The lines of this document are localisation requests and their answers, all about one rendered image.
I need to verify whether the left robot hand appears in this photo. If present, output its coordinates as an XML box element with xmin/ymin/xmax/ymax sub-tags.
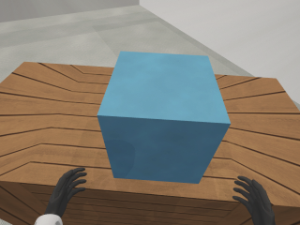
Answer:
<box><xmin>44</xmin><ymin>167</ymin><xmax>87</xmax><ymax>218</ymax></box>

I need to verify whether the right robot hand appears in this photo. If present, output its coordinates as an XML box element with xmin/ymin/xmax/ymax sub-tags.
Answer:
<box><xmin>232</xmin><ymin>175</ymin><xmax>276</xmax><ymax>225</ymax></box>

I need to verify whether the pedestal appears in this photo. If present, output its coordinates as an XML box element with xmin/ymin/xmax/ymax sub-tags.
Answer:
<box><xmin>0</xmin><ymin>61</ymin><xmax>300</xmax><ymax>225</ymax></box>

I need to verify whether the carton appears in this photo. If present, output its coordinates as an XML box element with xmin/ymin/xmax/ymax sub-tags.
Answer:
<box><xmin>97</xmin><ymin>51</ymin><xmax>231</xmax><ymax>184</ymax></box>

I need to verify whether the robot left forearm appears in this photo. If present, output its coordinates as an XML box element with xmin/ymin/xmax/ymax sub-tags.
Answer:
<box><xmin>34</xmin><ymin>214</ymin><xmax>63</xmax><ymax>225</ymax></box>

